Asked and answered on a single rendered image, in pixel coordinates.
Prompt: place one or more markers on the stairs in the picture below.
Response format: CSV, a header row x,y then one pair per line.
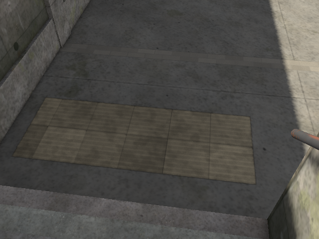
x,y
38,214

